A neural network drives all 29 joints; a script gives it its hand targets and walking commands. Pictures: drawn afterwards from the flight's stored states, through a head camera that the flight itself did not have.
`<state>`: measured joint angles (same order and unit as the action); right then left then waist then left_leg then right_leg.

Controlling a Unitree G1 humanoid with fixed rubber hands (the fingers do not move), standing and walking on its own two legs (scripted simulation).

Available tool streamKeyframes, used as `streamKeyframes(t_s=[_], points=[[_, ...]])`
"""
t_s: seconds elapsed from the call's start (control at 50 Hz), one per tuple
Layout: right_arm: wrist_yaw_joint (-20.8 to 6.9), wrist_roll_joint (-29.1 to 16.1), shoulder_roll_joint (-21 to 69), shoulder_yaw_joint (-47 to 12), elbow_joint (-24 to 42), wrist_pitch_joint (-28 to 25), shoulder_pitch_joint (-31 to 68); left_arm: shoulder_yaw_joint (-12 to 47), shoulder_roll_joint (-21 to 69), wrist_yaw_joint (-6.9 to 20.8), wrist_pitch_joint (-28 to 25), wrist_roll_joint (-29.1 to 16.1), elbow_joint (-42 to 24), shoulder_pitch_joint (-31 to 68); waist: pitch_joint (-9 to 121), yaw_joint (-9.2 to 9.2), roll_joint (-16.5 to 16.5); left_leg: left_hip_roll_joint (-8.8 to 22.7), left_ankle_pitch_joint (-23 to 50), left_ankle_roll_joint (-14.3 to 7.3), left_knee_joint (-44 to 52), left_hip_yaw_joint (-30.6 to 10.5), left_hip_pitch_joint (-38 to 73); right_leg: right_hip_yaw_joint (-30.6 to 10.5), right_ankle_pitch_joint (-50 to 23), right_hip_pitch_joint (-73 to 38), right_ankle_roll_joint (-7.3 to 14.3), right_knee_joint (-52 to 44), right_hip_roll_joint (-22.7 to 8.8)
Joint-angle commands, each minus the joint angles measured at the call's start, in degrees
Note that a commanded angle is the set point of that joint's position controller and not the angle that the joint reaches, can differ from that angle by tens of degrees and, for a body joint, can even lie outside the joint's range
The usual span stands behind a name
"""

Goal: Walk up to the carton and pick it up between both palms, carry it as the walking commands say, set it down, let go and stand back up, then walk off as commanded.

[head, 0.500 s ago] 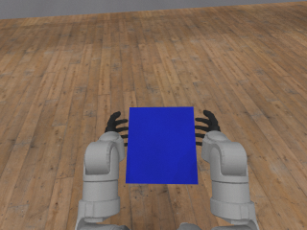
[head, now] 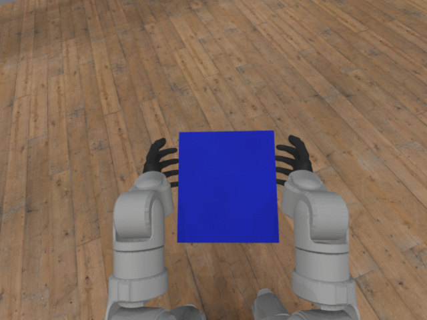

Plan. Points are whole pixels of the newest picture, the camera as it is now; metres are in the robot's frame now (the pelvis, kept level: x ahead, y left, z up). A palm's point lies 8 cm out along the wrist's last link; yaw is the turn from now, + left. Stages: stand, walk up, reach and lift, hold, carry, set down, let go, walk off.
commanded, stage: carry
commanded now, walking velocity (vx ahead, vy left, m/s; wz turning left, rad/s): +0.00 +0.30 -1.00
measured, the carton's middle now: (226, 189) +0.36 -0.01 -0.01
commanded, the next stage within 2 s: none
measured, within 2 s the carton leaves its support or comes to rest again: neither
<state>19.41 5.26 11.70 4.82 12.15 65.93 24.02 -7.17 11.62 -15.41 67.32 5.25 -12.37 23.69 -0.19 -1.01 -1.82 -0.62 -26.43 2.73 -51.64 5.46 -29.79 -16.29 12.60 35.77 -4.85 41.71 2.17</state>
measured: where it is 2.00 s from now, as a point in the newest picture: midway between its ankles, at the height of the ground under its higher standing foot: outside the picture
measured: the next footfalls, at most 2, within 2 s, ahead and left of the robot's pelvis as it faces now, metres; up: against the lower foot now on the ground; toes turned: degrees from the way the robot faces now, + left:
left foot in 0.04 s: +0.02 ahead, +0.12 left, +0.00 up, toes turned +2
right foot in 0.42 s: -0.04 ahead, -0.07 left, +0.00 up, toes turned -19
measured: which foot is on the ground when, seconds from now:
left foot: up 0.00-0.02, down 0.04-0.44, up 0.46-0.60, down 0.62-1.00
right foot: down 0.00-0.06, up 0.08-0.40, down 0.42-0.64, up 0.66-1.00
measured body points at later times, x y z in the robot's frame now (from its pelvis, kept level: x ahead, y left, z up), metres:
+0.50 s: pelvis +0.00 +0.07 +0.00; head +0.05 +0.06 +0.44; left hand +0.35 +0.08 +0.08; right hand +0.26 -0.16 +0.10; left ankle -0.01 +0.14 -0.67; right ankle -0.08 -0.06 -0.71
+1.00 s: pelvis +0.00 +0.17 -0.01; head +0.03 +0.14 +0.44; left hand +0.32 +0.02 +0.09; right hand +0.13 -0.15 +0.10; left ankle +0.06 +0.18 -0.71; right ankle -0.10 +0.08 -0.70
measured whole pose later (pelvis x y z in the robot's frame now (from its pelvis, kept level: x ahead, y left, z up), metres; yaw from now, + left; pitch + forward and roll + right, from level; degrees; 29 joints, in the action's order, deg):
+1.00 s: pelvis +0.00 +0.17 -0.01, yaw -48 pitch +2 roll +0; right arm 17.5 4.6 11.7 3.0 14.9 65.7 23.7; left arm -6.5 10.2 -15.6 67.9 3.2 -20.2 20.1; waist -3.6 -0.6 0.9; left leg 8.9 -23.9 -6.3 -46.0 26.8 -23.0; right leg -0.3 26.5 27.7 -1.3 53.1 -2.5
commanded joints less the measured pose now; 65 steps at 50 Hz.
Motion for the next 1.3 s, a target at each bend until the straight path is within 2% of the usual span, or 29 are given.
streamKeyframes(t_s=[0.0, 0.04, 0.06, 0.1, 0.32, 0.36, 0.38, 0.4, 0.44, 0.52, 0.56, 0.58, 0.6, 0.64, 0.66, 0.72, 0.86, 0.94, 0.96, 0.98, 1.0, 1.02, 1.08, 1.12, 1.16, 1.18, 1.2, 1.22, 1.28], points=[[-12.7, -20.4, 58.7, -33.0, 10.4, -1.8, 18.5, 27.5, 52.7, 10.4, -4.2, -17.5, -11.8, 15.9, 38.6, 0.97, 16.2, 2.1, 9.5, -2.3, 29.7, -2.0, 32.5, -6.9, -21.2, -17.5, 3.8, -6.4, -3.5], [-12.7, -20.2, 56.6, -31.5, 13.2, -2.8, 19.1, 30.2, 53.3, 10.1, -4.1, -18.4, -15.2, 19.3, 36.0, 0.91, -14.2, 29.0, 52.4, -13.3, 21.4, -15.5, 48.9, 13.6, 29.5, 12.9, -0.2, 17.8, 4.4], [-13.1, -20.5, 56.7, -30.9, 15.0, -3.5, 19.9, 30.7, 51.9, 10.8, -4.3, -18.7, -18.3, 23.2, 34.0, 0.04, -14.8, 32.5, 64.3, -18.1, 19.0, -9.6, 46.0, 14.8, 31.3, 17.2, 0.8, 30.1, -2.9], [-13.1, -18.8, 57.3, -29.9, 14.4, -3.2, 16.6, 33.2, 54.3, 11.0, -3.9, -20.2, -16.6, 23.3, 29.4, 0.95, -4.3, 25.3, 66.2, -13.1, 18.7, -0.2, 43.9, 15.3, 19.7, 14.2, 2.4, 29.2, -2.5], [-12.3, -17.0, 51.7, -25.9, 11.7, -1.4, 7.4, 34.9, 49.0, 9.3, -0.3, -19.4, -14.7, 13.3, 31.1, 2.40, -12.9, 21.3, 79.5, -7.2, 0.2, 10.8, 36.9, 24.1, 11.1, -10.4, 5.4, -0.1, -0.2], [-12.5, -18.1, 51.6, -27.1, 11.0, -1.0, 9.0, 34.0, 49.5, 9.6, -0.4, -18.7, -13.8, 12.0, 31.7, 5.55, -4.0, 17.0, 58.9, -3.5, -13.0, 9.9, 17.3, 9.5, -7.6, -30.0, 8.0, -14.1, -3.4], [-13.1, -17.7, 53.9, -28.0, 10.6, -0.9, 10.1, 34.7, 49.9, 9.9, -0.6, -19.5, -15.3, 16.6, 28.3, 2.97, 10.1, 8.5, 12.8, -1.2, -15.7, 6.8, -2.2, -11.7, -46.3, -40.9, 12.6, -10.1, -13.1], [-13.4, -17.8, 53.7, -28.2, 10.2, -0.7, 11.2, 33.7, 49.7, 10.2, -0.3, -19.0, -13.7, 16.6, 25.0, 1.72, 18.8, 1.6, -18.2, -0.2, -21.2, 1.3, -12.5, -26.5, -64.0, -41.5, 17.0, -10.3, -19.1], [-13.4, -17.7, 55.5, -27.9, 8.7, -1.1, 12.4, 33.9, 50.6, 10.5, -0.6, -18.7, -14.2, 19.6, 19.8, 1.49, 8.6, 3.2, -13.7, -0.4, -17.6, -8.9, -10.0, -24.8, -45.8, -33.7, 15.7, -14.3, -19.5], [-13.8, -17.7, 57.1, -28.9, 9.3, -1.8, 12.2, 35.0, 52.7, 11.1, -1.7, -18.4, -13.5, 17.9, 26.3, 1.27, 16.3, 3.2, -1.6, 0.1, 7.2, -6.3, 3.4, -8.7, -49.8, -31.6, 9.7, -6.6, -13.1], [-14.3, -17.7, 58.1, -28.8, 6.8, -1.4, 9.1, 34.9, 52.0, 10.7, -2.1, -17.8, -15.3, 18.2, 30.3, -0.24, 12.7, 3.7, 9.5, -1.0, 23.1, -2.7, 20.5, -2.4, -36.8, -21.0, 7.6, -1.4, -9.0], [-14.4, -18.3, 58.1, -29.4, 8.0, -1.6, 9.5, 35.1, 52.1, 10.3, -2.1, -17.9, -16.3, 19.4, 33.3, -1.93, 2.3, 11.6, 31.5, -3.6, 29.3, -4.1, 35.6, 7.0, -13.7, -8.5, 5.3, 11.7, -4.0], [-14.2, -18.3, 57.2, -28.9, 8.1, -1.7, 10.0, 35.1, 51.9, 10.1, -2.3, -17.5, -16.7, 17.9, 32.4, -0.25, -12.8, 26.1, 59.5, -8.7, 23.6, -11.4, 47.8, 17.0, 27.3, 9.3, 2.9, 23.0, 1.4], [-14.3, -19.0, 56.1, -27.8, 10.2, -2.1, 11.6, 35.0, 51.7, 10.0, -2.1, -17.7, -15.2, 17.5, 32.1, -0.06, -12.4, 31.7, 64.0, -12.5, 22.5, -5.3, 46.2, 17.9, 27.3, 11.4, 2.5, 33.8, -3.9], [-13.9, -18.5, 56.8, -27.4, 11.4, -2.7, 13.0, 35.8, 52.5, 10.4, -2.4, -19.9, -16.8, 21.8, 31.1, 0.57, -6.9, 30.3, 65.7, -12.0, 20.7, -2.1, 44.5, 18.7, 21.7, 9.7, 2.4, 33.4, -4.7], [-13.4, -18.0, 56.8, -26.2, 11.1, -3.5, 10.7, 37.5, 51.4, 10.3, -3.4, -21.8, -20.1, 23.0, 31.2, 1.11, -7.4, 25.9, 68.1, -10.8, 17.4, 4.6, 45.1, 20.7, 14.9, 10.0, 2.1, 28.8, -5.4], [-13.6, -17.2, 54.7, -26.3, 10.3, -1.8, 9.9, 36.3, 51.2, 10.5, -1.1, -20.1, -15.1, 16.9, 26.5, 1.87, -7.0, 26.0, 46.9, -12.1, 18.0, 12.0, 33.3, 23.9, 10.6, -0.3, 3.6, 14.9, -6.8], [-13.0, -17.3, 56.2, -28.0, 8.9, -1.2, 13.2, 34.0, 52.4, 11.4, -0.8, -20.3, -12.6, 15.3, 29.0, 4.54, 0.4, 21.8, 39.3, -8.8, -0.1, 13.1, 17.9, 15.5, 10.8, -21.8, 7.9, -5.3, -2.8], [-12.9, -17.2, 55.4, -28.5, 9.2, -1.2, 14.3, 33.1, 52.3, 11.6, -0.9, -19.8, -11.3, 13.9, 27.4, 4.39, 7.7, 16.5, 26.1, -5.7, -5.3, 12.4, 8.3, 2.3, -3.5, -27.4, 9.6, -12.3, -7.8], [-13.3, -16.8, 54.9, -28.3, 7.4, -0.6, 12.0, 32.8, 51.1, 11.5, -0.7, -19.2, -10.7, 14.6, 23.4, 1.86, 19.1, 9.2, -9.2, -3.2, -12.2, 9.6, -1.3, -18.0, -18.5, -27.0, 13.3, -17.1, -17.5], [-13.7, -17.4, 54.7, -28.5, 7.9, -0.7, 16.4, 32.0, 50.8, 11.5, -0.6, -18.6, -9.9, 16.0, 18.4, 1.64, 18.8, 4.1, -18.5, -1.7, -18.2, 1.6, -5.8, -28.7, -25.8, -22.9, 16.8, -20.0, -19.3], [-13.8, -17.6, 54.6, -28.4, 6.4, -0.4, 15.7, 31.8, 50.4, 11.3, -0.6, -18.2, -10.0, 18.1, 15.8, 1.42, 12.6, 4.5, -15.2, -1.3, -20.4, -4.7, -5.2, -28.7, -24.5, -20.0, 16.5, -20.3, -18.7], [-13.9, -17.8, 58.0, -27.5, 4.3, -1.1, 14.7, 34.1, 53.9, 11.6, -1.7, -20.2, -14.0, 22.9, 22.0, 1.50, 13.7, 3.1, -6.0, 0.3, -1.0, -5.0, 2.1, -14.9, -28.0, -23.1, 12.5, -17.1, -14.6], [-14.2, -18.8, 59.7, -29.1, 8.0, -1.9, 16.7, 34.4, 54.5, 11.5, -2.7, -19.4, -15.9, 22.6, 26.8, 2.07, 17.5, 1.3, -3.6, 0.4, 8.7, -4.0, 6.9, -15.1, -35.1, -25.6, 12.1, -14.8, -15.1], [-14.4, -19.8, 59.5, -29.4, 8.9, -2.3, 15.1, 34.3, 54.3, 10.6, -3.4, -18.7, -15.9, 19.9, 33.0, 1.69, 13.8, 2.8, 1.9, -1.2, 23.1, -0.9, 22.6, -7.3, -35.2, -21.2, 9.9, -8.9, -10.8], [-14.1, -19.3, 59.3, -29.1, 8.4, -2.6, 13.7, 34.1, 54.2, 10.5, -3.3, -18.4, -14.7, 18.2, 35.1, 0.13, 8.0, 7.2, 13.3, -3.3, 29.7, 0.1, 34.6, -0.3, -23.3, -12.1, 7.1, -3.0, -7.4], [-13.9, -19.0, 58.5, -28.4, 8.1, -2.9, 12.3, 35.6, 53.7, 10.1, -3.4, -19.1, -18.0, 19.7, 35.6, 0.49, -8.8, 20.6, 34.5, -7.6, 28.0, -5.4, 48.0, 11.9, 12.7, 4.2, 4.5, 7.5, 0.1], [-13.7, -19.1, 55.5, -27.4, 9.1, -3.3, 12.7, 35.2, 51.8, 9.7, -3.4, -18.8, -17.3, 19.4, 34.6, 0.51, -18.6, 31.1, 56.7, -13.5, 23.4, -7.0, 53.5, 19.0, 29.7, 16.1, 3.6, 22.6, 1.0], [-13.2, -18.6, 55.9, -27.1, 13.4, -3.8, 16.8, 36.4, 51.8, 10.6, -3.5, -21.1, -18.7, 25.6, 29.8, 0.85, -5.1, 30.6, 53.1, -14.0, 24.1, 2.4, 43.0, 19.0, 17.5, 12.8, 3.9, 34.3, -5.0]])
